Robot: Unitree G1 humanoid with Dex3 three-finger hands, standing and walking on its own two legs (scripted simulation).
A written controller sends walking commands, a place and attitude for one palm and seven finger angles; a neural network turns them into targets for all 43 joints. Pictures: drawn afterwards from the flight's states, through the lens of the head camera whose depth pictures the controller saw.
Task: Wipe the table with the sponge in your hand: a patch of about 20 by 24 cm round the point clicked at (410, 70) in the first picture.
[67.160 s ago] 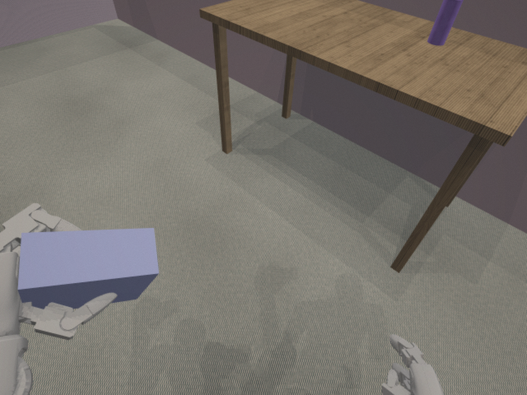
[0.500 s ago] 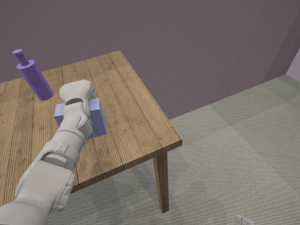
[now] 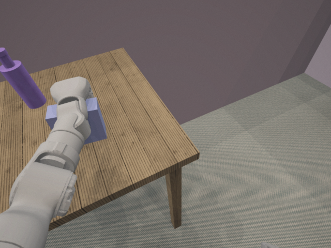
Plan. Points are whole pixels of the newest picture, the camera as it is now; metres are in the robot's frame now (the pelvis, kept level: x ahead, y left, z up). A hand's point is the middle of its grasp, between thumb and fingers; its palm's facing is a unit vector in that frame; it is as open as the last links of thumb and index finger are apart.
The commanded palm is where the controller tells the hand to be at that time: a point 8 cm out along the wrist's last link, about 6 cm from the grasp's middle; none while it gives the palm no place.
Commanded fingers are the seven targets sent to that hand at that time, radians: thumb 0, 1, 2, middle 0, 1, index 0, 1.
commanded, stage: wipe back along the third lane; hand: left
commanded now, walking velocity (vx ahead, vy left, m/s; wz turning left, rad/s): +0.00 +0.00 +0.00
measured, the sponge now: (81, 128) +0.44 +0.24 +0.05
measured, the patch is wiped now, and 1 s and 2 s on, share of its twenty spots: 1.00 1.00 1.00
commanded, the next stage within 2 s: slide back across to the middle lane in 1.72 s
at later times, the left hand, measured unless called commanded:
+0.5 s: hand (76, 110) +0.44 +0.23 +0.12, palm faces +0.05 -0.04 -1.00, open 9.7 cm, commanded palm +0.40 +0.22 +0.14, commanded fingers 0.00 0.10 1.30 -1.20 -1.60 -1.20 -1.60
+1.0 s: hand (76, 119) +0.41 +0.22 +0.12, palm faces +0.10 -0.05 -0.99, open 9.6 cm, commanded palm +0.35 +0.19 +0.14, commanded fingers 0.00 0.10 1.30 -1.20 -1.60 -1.20 -1.60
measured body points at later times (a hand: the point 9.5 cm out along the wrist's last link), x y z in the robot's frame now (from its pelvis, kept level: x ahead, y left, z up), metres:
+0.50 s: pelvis +0.02 +0.03 +0.01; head +0.02 +0.00 +0.46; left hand +0.44 +0.23 +0.17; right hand +0.16 -0.22 -0.12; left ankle +0.01 +0.14 -0.73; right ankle +0.00 -0.05 -0.73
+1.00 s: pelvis +0.04 +0.06 +0.00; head +0.02 +0.02 +0.45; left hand +0.40 +0.22 +0.17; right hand +0.28 -0.13 -0.08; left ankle +0.01 +0.14 -0.73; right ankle +0.00 -0.05 -0.73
